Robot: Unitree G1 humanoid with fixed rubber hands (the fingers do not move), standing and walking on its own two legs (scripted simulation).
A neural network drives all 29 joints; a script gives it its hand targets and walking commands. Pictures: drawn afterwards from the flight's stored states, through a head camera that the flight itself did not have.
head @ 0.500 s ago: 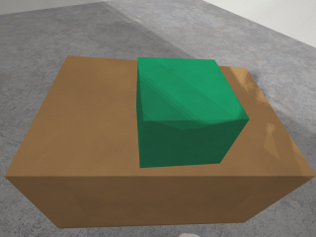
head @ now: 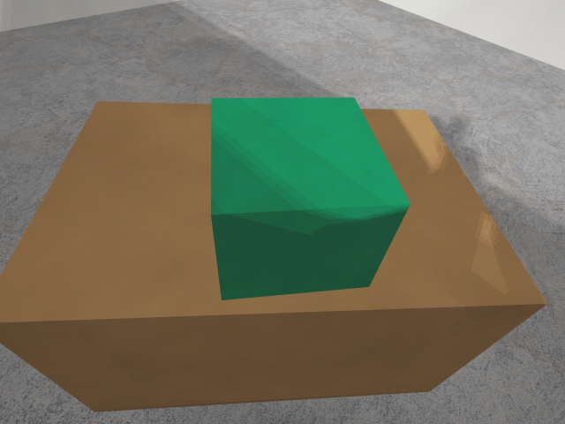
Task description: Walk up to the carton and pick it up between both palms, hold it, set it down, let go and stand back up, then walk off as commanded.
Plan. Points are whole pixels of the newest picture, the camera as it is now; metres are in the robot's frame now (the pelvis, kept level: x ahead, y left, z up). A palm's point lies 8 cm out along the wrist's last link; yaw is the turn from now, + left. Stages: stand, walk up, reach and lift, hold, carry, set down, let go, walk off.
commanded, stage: walk up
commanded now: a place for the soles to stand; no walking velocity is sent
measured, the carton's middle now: (291, 193) +0.54 +0.00 -0.01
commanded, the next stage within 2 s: stand in 1.48 s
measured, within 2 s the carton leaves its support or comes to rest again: neither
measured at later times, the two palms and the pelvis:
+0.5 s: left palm out of the picture +0.10 +0.30 -0.09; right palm out of the picture +0.09 -0.31 -0.09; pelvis +0.04 -0.01 +0.00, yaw -1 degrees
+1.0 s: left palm (72, 410) +0.17 +0.30 -0.09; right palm out of the picture +0.15 -0.30 -0.07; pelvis +0.05 +0.01 +0.00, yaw -1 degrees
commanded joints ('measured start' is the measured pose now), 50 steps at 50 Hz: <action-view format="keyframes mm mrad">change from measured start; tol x16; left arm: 1 191 234 135 78 11 -62 15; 5 -64 325 128 -14 5 -81 34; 50 -134 215 64 31 -12 -93 27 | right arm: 1 -75 -166 -72 -45 -45 23 -1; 24 53 -214 -93 37 -47 -18 -3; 29 -155 -251 -82 -8 -41 -9 8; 50 -189 -203 -54 26 -34 -11 14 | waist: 1 96 -18 -20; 5 -18 0 167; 17 47 -147 -26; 25 -3 196 -71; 50 23 101 -110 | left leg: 1 -309 96 -80 107 -359 37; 5 -304 28 -106 354 -165 -27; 22 7 12 -46 -127 -4 2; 26 135 362 -598 -369 -186 143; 33 4 147 -179 -105 203 34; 50 23 134 -213 -132 39 43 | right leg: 1 312 -29 130 -359 -214 -30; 3 19 -308 674 -641 -655 -155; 12 287 -139 331 -440 48 -83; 23 49 -122 159 -154 190 -118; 25 -172 47 -11 89 -41 -27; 28 -49 -28 16 14 -129 -14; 33 167 -42 57 -207 202 -39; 50 111 -63 97 -220 121 -45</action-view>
